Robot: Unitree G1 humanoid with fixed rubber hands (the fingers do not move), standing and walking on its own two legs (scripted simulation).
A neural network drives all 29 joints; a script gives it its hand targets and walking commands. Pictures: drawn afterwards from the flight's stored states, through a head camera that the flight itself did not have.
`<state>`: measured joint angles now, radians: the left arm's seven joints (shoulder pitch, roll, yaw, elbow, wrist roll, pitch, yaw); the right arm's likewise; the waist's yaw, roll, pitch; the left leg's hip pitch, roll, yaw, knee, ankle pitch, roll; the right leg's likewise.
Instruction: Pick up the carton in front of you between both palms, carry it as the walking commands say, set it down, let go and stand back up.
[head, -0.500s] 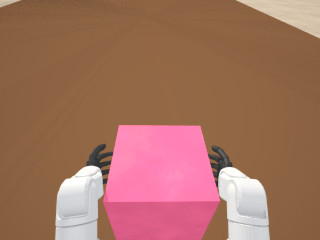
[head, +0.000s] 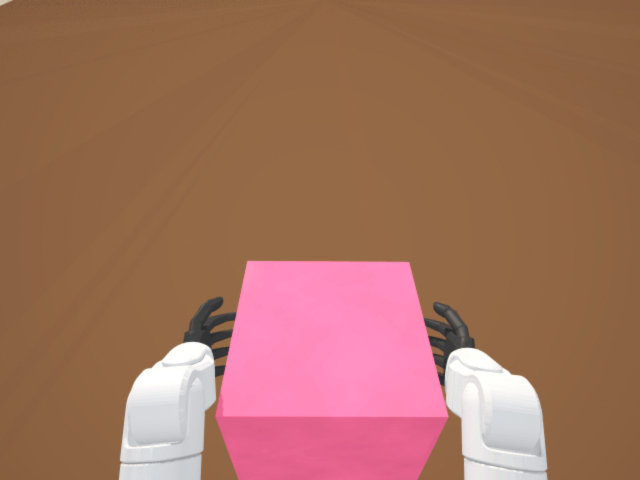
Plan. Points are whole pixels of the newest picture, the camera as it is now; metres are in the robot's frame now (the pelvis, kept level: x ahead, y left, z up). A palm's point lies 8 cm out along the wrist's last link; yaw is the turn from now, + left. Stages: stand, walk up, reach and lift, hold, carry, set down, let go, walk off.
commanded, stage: carry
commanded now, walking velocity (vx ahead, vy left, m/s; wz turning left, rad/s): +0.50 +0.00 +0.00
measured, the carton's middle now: (327, 383) +0.27 +0.00 -0.01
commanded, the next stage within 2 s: none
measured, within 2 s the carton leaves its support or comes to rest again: neither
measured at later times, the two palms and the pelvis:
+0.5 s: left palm (227, 178) +0.59 +0.18 +0.08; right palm (399, 184) +0.57 -0.12 +0.08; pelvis +0.31 +0.04 +0.01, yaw -3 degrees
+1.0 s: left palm (257, 123) +0.78 +0.15 +0.09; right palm (400, 126) +0.77 -0.15 +0.08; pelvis +0.51 +0.00 +0.00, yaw -1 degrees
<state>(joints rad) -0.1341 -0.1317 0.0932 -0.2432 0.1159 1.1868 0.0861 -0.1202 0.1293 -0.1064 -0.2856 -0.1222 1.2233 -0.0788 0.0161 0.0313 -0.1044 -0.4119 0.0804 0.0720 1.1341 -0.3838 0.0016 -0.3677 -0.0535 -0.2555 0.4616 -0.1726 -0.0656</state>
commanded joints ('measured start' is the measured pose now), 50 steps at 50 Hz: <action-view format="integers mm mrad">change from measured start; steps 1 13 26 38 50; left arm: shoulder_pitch -476 -381 -459 -391 -411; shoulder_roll -1000 -822 -961 -854 -913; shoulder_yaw -719 -694 -727 -685 -689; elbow -150 -198 -179 -111 -143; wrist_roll -437 -405 -401 -386 -392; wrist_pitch -24 30 12 50 17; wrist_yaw -270 -257 -240 -263 -250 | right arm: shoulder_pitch -507 -428 -496 -418 -467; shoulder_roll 981 832 945 843 892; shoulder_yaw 753 724 713 703 723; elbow -126 -184 -174 -113 -137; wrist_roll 420 396 445 380 417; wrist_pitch -54 -5 -26 14 -9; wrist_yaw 248 226 261 248 249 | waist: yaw -4 5 -23 -13 -17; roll -114 -187 105 -178 -30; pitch -284 -103 -285 -316 -343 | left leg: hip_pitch -223 -110 445 81 264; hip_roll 58 -8 217 32 67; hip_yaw -45 133 3 50 19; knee -63 -637 -855 -527 -627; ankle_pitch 98 335 806 -3 523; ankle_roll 10 10 100 -59 -48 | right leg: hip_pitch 410 440 -147 546 341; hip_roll -287 -203 -28 -284 -132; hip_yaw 358 112 167 326 175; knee -263 -238 438 4 96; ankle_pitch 49 259 -129 995 749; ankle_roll -62 -25 82 -50 -4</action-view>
